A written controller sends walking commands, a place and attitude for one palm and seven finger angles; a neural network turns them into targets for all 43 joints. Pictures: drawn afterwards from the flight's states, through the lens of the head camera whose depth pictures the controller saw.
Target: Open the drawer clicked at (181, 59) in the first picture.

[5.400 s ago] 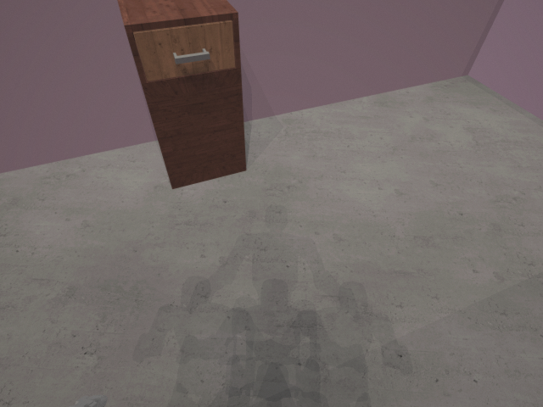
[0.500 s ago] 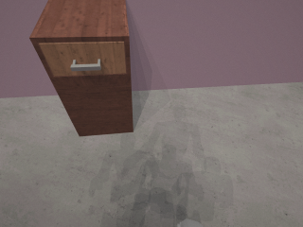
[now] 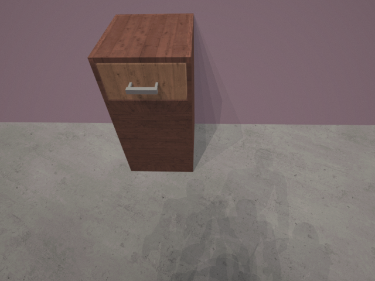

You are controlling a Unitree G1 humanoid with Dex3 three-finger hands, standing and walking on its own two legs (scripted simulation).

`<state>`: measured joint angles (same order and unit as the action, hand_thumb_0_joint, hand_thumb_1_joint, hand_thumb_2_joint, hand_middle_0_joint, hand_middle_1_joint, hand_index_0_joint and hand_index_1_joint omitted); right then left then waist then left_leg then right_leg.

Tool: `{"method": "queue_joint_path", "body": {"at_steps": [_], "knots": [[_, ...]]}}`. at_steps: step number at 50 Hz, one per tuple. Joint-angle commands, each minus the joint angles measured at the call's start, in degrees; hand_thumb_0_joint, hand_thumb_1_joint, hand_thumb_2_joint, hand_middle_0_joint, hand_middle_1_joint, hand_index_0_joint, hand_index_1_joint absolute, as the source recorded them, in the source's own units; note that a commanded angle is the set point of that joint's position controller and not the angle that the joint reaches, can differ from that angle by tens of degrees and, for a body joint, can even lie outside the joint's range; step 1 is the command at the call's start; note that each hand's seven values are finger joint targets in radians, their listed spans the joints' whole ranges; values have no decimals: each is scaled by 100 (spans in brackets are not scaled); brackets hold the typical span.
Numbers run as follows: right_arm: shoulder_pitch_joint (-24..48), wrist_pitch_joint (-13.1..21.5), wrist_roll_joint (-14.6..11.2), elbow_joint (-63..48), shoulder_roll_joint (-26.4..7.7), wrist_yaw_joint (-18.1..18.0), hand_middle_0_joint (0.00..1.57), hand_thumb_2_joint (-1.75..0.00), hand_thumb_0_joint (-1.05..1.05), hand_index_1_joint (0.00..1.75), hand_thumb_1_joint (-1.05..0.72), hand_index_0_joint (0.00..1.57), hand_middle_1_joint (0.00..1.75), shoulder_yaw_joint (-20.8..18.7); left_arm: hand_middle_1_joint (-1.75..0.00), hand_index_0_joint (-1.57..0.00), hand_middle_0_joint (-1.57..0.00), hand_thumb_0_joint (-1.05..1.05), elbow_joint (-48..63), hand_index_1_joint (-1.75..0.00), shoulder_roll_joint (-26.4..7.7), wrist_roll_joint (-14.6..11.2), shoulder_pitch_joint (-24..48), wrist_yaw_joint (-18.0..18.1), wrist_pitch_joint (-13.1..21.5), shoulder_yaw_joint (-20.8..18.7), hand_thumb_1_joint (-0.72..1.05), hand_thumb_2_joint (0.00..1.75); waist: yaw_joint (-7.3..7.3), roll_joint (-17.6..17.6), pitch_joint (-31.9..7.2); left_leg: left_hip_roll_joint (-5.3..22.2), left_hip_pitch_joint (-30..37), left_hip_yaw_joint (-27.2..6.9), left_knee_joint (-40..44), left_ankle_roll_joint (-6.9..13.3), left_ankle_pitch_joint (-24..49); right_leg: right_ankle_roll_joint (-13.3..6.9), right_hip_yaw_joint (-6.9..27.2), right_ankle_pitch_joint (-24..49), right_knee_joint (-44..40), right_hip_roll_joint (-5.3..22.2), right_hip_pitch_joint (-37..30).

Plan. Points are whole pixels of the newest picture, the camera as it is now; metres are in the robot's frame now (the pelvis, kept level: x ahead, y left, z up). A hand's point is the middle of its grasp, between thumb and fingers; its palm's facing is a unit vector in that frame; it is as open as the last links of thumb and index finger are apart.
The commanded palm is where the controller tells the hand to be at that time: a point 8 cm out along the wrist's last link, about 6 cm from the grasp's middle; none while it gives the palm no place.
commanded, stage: take the last steps up to it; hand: left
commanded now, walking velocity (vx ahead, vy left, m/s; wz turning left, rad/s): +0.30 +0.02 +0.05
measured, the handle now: (142, 87) +0.84 +0.25 -0.09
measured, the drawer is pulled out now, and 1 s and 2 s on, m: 0.00 0.00 0.00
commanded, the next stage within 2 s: come to a stop and stand still in 0.88 s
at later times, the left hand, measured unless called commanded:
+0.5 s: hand (107, 279) +0.16 +0.22 -0.18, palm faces +0.02 -0.99 -0.17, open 7.4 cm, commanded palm none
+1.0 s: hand (138, 225) +0.29 +0.17 -0.17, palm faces +0.07 -0.98 -0.19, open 7.3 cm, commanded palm none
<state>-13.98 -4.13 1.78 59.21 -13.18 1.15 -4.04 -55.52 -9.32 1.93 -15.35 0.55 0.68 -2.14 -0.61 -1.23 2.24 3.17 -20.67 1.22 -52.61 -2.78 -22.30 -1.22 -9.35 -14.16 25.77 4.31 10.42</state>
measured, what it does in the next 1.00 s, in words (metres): walks ahead: left foot, then right foot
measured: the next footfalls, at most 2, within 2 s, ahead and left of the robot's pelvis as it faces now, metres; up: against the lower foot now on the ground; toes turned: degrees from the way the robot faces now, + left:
left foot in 0.14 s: +0.03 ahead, +0.15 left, +0.00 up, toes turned +7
right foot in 0.62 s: +0.31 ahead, -0.08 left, +0.00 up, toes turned -8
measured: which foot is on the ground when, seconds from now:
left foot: up 0.00-0.12, down 0.14-0.62, up 0.64-1.00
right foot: down 0.00-0.16, up 0.18-0.60, down 0.62-1.00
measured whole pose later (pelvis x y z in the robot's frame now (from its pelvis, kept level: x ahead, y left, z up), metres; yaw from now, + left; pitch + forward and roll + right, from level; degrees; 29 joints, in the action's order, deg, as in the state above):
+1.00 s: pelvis +0.29 -0.01 +0.00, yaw +1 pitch +0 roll -1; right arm -9.2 0.8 1.5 59.2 -10.0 0.2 -2.5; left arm -62.7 -8.7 1.5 -16.9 0.1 3.2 -2.2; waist -1.0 -1.6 1.3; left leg 6.1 -26.7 4.0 -44.4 -1.2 -15.0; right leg -4.3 -10.0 -14.5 21.6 -1.5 7.0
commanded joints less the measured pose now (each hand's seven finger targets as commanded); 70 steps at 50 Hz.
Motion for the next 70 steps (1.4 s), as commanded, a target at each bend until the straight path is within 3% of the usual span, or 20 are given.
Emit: {"method": "queue_joint_path", "body": {"at_steps": [1, 5, 6, 7, 8, 9, 15, 25, 29, 30, 31, 32, 35, 38, 51, 53, 54, 57, 63, 70], "knots": [[569, 342, -48, -575, -134, 49, 20, -90, 0, 30, -90, 20, 30, 13, -30, -20, -20, 0, -86, -30, -1209, 16, -645, 49, 146, -277, 90, 90, -337, 1145, 57, 28, -385, 260, 1117, 130, -326, -696, 1672, -1134, -1548, 1519, -417], [-342, 478, -68, -183, -53, -31, 20, -90, 0, 30, -90, 20, 30, 82, -30, -20, -20, 0, -273, -30, -1116, -71, -390, 6, 84, -257, 90, 90, 110, 824, -98, -208, 1526, 726, 2903, 222, 521, -298, 929, -1489, -917, 945, 558], [-693, 533, -74, -41, -263, -88, 20, -90, 0, 30, -90, 20, 30, 52, -30, -20, -20, 0, -261, -30, -895, -100, -341, -16, 55, -197, 90, 90, 272, 132, -126, 61, 2262, 356, 3226, 290, 297, -95, 684, -1585, -356, 701, 1219], [-1122, 555, -20, 76, -668, -141, 20, -90, 0, 30, -90, 20, 30, -40, -30, -20, -20, 0, -147, -30, -559, -112, -211, -57, 38, -127, 90, 90, 493, -1080, 39, 1117, 2534, -1123, 3784, 672, -712, 156, 142, -1601, 853, 155, 2135], [-1518, 539, -2, 125, -1056, -183, 20, -90, 0, 30, -90, 20, 30, -100, -30, -20, -20, 0, 80, -30, -383, -79, 110, -72, 55, -71, 90, 90, 653, -1484, 348, 1974, 2376, -2282, 4414, 1141, -1135, 217, -21, -1787, 2024, -144, 2796], [-1462, 547, 4, 191, -962, -210, 20, -90, 0, 30, -90, 20, 30, -83, -30, -20, -20, 0, 133, -30, -484, -8, 484, -50, 16, -105, 90, 90, 687, -1489, 653, 2052, 1884, -2393, 4665, 1234, -1491, 153, 439, -1707, 2809, 41, 2912], [-942, 791, -98, 127, -300, -309, 20, -90, 0, 30, -90, 20, 30, 143, -30, -20, -20, 0, -338, -30, -434, -51, -61, -189, 22, -131, 90, 90, 125, -515, 480, 1179, 1936, -614, 4360, 1049, 1813, 292, 608, -53, 3556, 257, 2679], [-1548, 816, -8, 572, -229, -345, 20, -90, 0, 30, -90, 20, 30, 82, -30, -20, -20, 0, 96, -30, -258, -106, 1207, -210, 44, -105, 90, 90, 373, -610, 758, 1295, 2159, -135, 3885, 1096, 3527, 118, 266, 79, 1612, 96, 2314], [-1248, 795, -59, 579, -377, -336, 20, -90, 0, 30, -90, 20, 30, 51, -30, -20, -20, 0, -320, -30, -517, -72, -274, -173, 166, -231, 90, 90, -397, -366, 22, 1007, 1606, 276, 2081, 800, 4697, -157, -32, 421, 627, -399, -129], [-1317, 810, -115, 542, -259, -277, 20, -90, 0, 30, -90, 20, 30, 61, -30, -20, -20, 0, -557, -30, -911, -32, -1102, -117, 249, -332, 90, 90, -728, 298, -579, 694, 579, 414, 700, 600, 3781, -414, 717, 606, 456, 173, -1638], [-1580, 850, -196, 385, 131, -253, 20, -90, 0, 30, -90, 20, 30, 107, -30, -20, -20, 0, -676, -30, -1534, -36, -1723, -43, 285, -496, 90, 90, -791, 1613, -1368, -235, -784, 642, -1356, 334, -267, -1131, 3268, 1256, -217, 1967, -2744], [-1283, 795, -228, 283, -5, -259, 20, -90, 0, 30, -90, 20, 30, 105, -30, -20, -20, 0, -660, -30, -1706, -152, -1596, -28, 264, -498, 90, 90, -754, 1375, -1455, -136, -846, -69, -2397, 446, -1085, -1437, 3924, 459, -915, 2358, -2076], [-639, 657, -64, 153, 199, -173, 20, -90, 0, 30, -90, 20, 30, 44, -30, -20, -20, 0, -257, -30, -836, -118, 18, 49, 244, -258, 90, 90, -113, 254, 141, 499, -1005, -304, -2323, 440, 144, -990, 2519, -816, -1414, 1714, 357], [-1129, 485, -13, 315, 334, -150, 20, -90, 0, 30, -90, 20, 30, 102, -30, -20, -20, 0, -242, -30, -509, -79, 229, 51, 329, -122, 90, 90, 276, 684, 19, 515, -494, -47, -1423, 238, 508, -713, 1286, 340, -1525, 1211, 886], [404, 601, -87, -130, 283, -133, 20, -90, 0, 30, -90, 20, 30, 254, -30, -20, -20, 0, -649, -30, -560, -81, -529, 78, 287, -72, 90, 90, -18, 624, 50, 108, 22, 273, 1885, 183, 889, -756, 938, 3205, -737, 954, -435], [16, 637, -88, 94, 137, -221, 20, -90, 0, 30, -90, 20, 30, 295, -30, -20, -20, 0, -724, -30, -416, -125, -561, 146, 204, 24, 90, 90, 115, 405, -300, 199, 1222, 156, 2850, 230, 3057, -277, 680, 3358, 2, 514, -259], [-146, 652, -89, 154, -144, -268, 20, -90, 0, 30, -90, 20, 30, 251, -30, -20, -20, 0, -718, -30, -292, -151, -760, 184, 157, 68, 90, 90, 79, -29, -570, 733, 2019, -129, 2515, 439, 5110, -51, 625, 2481, 216, 333, 192], [-168, 488, -191, 163, -482, -399, 20, -90, 0, 30, -90, 20, 30, 157, -30, -20, -20, 0, -635, -30, -437, -164, -909, 270, -51, 46, 90, 90, 99, -1296, -536, 1712, 2202, -821, 2810, 1204, 7555, 263, 488, -1192, 1191, -89, 622], [409, 289, -84, -201, -666, -456, 20, -90, 0, 30, -90, 20, 30, -77, -30, -20, -20, 0, -260, -30, -421, -119, -505, 181, -264, -190, 90, 90, 84, -483, -848, 1777, 1866, -627, 2929, 1487, 5649, 262, 1057, -1735, 3447, -153, 1464], [854, 284, -52, -394, -541, -267, 20, -90, 0, 30, -90, 20, 30, -101, -30, -20, -20, 0, -192, -30, -306, -92, -830, 116, -194, -177, 90, 90, -212, -693, -824, 1193, 520, -287, 2851, 945, 2202, 239, 576, -397, 932, -163, 4]]}}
